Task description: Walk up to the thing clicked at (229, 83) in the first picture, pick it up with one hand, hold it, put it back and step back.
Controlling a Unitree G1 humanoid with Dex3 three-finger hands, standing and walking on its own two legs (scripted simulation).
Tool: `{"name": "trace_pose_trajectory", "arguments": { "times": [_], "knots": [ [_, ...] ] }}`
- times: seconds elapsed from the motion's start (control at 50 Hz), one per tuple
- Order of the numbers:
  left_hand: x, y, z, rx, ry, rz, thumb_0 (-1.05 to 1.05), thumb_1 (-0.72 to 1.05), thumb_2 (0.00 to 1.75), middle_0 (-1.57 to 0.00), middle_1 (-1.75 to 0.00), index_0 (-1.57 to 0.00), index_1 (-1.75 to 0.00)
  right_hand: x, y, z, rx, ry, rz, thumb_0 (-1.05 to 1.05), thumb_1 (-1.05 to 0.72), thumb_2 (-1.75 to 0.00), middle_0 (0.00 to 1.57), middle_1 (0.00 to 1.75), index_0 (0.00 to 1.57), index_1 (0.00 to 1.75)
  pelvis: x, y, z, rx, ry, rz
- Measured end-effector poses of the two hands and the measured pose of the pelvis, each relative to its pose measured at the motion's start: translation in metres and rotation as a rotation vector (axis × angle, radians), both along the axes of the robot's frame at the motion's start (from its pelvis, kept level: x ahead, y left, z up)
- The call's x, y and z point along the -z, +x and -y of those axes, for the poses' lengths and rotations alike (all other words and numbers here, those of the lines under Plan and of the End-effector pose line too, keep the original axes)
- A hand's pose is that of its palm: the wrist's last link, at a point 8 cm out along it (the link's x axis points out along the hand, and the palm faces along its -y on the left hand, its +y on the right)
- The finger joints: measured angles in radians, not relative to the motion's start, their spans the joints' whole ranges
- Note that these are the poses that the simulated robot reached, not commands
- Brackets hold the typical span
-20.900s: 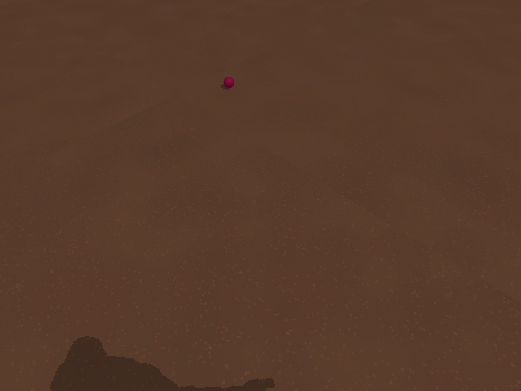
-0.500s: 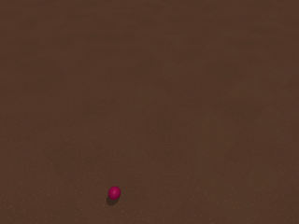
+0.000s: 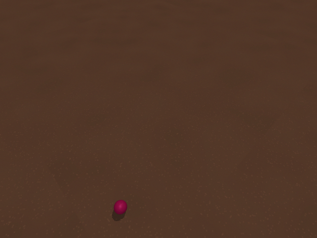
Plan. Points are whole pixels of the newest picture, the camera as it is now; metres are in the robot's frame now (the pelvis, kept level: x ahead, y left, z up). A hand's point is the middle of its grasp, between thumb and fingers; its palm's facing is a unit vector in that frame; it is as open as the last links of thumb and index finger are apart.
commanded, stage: stand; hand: left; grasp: from above
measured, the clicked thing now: (120, 207) +0.43 +0.27 -0.74
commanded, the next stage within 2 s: rise first in 0.60 s
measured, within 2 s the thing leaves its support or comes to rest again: neither
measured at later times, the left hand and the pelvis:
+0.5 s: hand out of the picture +0.07 +0.26 -0.16, palm faces -0.03 -0.94 -0.35, open 7.4 cm; pelvis +0.00 +0.00 +0.00, yaw +0 degrees
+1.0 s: hand out of the picture +0.16 +0.25 -0.17, palm faces -0.04 -0.93 -0.37, open 10.0 cm; pelvis -0.01 +0.00 -0.03, yaw -1 degrees
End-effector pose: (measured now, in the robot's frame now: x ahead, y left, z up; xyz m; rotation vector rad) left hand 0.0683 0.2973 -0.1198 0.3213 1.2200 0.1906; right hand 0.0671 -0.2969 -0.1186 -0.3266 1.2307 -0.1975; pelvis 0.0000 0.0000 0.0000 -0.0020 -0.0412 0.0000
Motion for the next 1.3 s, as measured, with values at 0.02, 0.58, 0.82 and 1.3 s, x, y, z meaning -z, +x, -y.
{"name": "trace_pose_trajectory", "arguments": {
  "times": [0.02, 0.58, 0.82, 1.3],
  "knots": [
    [0.000, 0.000, 0.000, 0.000, -0.001, -0.001, 0.01, 0.91, 0.89, -0.20, -0.30, -0.20, -0.30, 0.000, 0.000, 0.000, -0.001, 0.000, -0.001, 0.01, -0.90, -0.90, 0.20, 0.30, 0.20, 0.30, 0.000, 0.000, 0.000, 0.000, 0.000, -0.001],
    [0.000, -0.001, -0.002, -0.005, 0.003, -0.020, 0.01, 0.91, 0.89, -0.20, -0.30, -0.20, -0.30, 0.002, 0.001, -0.002, 0.000, 0.004, -0.013, 0.01, -0.90, -0.90, 0.20, 0.30, 0.20, 0.30, 0.000, 0.004, -0.001, 0.002, 0.003, -0.006],
    [0.002, 0.034, 0.005, -0.032, -0.012, 0.093, 0.01, 0.81, 0.90, -0.20, -0.39, -0.19, -0.40, 0.002, 0.012, -0.013, 0.012, 0.016, 0.113, 0.01, -0.92, -0.91, 0.20, 0.30, 0.20, 0.30, 0.007, -0.005, -0.001, -0.004, 0.000, -0.067],
    [0.050, 0.071, -0.010, 0.124, 0.091, 0.082, 0.00, -0.42, 0.95, -0.07, -1.07, -0.08, -1.06, 0.035, 0.051, -0.049, -0.006, 0.044, 0.348, 0.01, -0.91, -0.90, 0.20, 0.30, 0.20, 0.30, 0.068, -0.006, -0.013, 0.025, -0.019, -0.282]
  ]
}}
